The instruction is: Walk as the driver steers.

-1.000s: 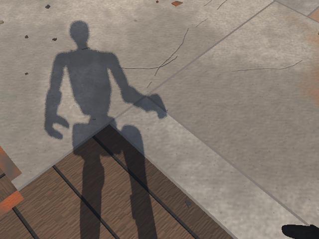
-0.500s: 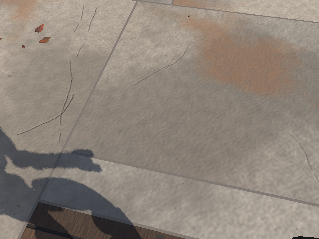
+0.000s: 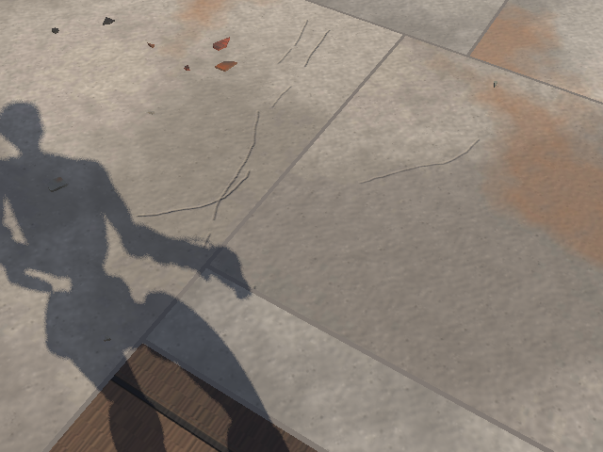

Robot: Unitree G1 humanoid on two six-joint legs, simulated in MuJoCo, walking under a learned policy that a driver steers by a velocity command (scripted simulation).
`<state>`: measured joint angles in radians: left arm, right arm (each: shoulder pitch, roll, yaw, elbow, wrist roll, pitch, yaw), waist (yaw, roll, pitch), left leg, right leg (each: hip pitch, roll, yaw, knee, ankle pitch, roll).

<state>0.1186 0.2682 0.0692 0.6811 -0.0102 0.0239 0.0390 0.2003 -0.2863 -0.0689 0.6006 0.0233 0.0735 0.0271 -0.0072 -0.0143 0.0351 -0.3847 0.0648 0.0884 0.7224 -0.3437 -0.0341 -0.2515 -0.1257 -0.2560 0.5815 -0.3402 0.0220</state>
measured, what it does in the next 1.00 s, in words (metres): walks ahead: left foot, then right foot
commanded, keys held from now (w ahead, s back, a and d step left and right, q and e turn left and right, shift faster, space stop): q+shift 0.06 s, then w+q+shift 0.34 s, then w+e+shift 0.60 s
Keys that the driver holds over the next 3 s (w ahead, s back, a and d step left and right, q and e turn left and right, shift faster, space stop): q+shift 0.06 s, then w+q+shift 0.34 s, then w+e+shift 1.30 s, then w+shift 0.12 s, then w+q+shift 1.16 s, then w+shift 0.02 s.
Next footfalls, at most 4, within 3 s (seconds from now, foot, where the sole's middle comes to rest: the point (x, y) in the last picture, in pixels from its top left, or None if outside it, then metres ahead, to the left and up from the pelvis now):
0.02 left None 0.04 0.11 -0.76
0.48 right None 0.26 -0.04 -0.76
0.86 left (168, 445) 0.47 0.28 -0.76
1.30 right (256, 269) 0.92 0.12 -0.76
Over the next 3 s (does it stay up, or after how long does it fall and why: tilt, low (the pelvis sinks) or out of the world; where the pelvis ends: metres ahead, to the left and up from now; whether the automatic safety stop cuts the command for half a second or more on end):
stays up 2.21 -0.37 -0.02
